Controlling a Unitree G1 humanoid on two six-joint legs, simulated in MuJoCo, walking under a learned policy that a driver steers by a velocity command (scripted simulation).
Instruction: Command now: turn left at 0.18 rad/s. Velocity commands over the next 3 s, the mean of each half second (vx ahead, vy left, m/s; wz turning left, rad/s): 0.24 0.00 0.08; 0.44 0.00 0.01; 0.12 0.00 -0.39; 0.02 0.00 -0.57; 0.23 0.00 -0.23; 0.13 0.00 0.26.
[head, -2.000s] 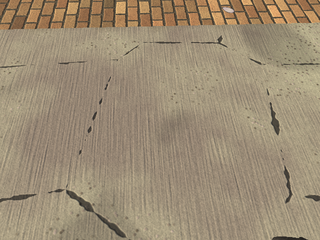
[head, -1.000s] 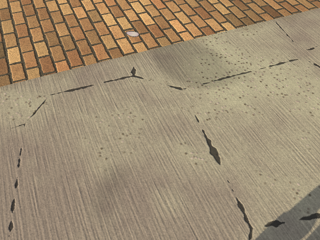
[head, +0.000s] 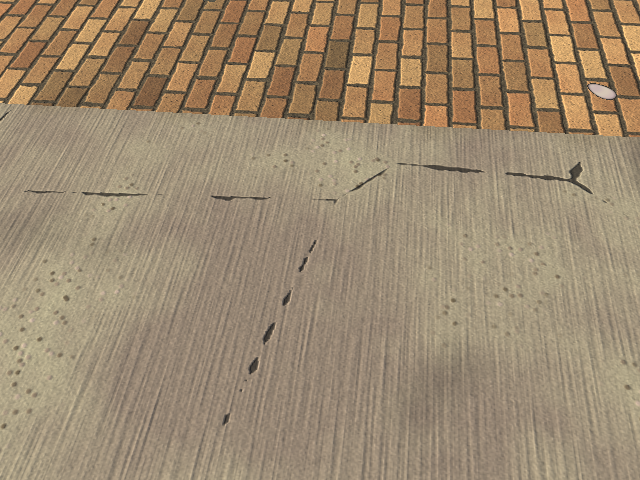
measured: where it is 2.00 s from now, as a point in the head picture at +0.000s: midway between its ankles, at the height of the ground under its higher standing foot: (369, 458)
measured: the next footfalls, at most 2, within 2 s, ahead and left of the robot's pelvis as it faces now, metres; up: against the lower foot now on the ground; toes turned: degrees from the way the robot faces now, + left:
left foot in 0.20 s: +0.01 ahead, +0.13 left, +0.00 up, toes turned -1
right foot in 0.60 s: +0.30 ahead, -0.13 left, +0.00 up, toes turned -1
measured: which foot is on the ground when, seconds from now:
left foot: up 0.00-0.18, down 0.20-0.60, up 0.62-1.00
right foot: down 0.00-0.22, up 0.24-0.58, down 0.60-1.00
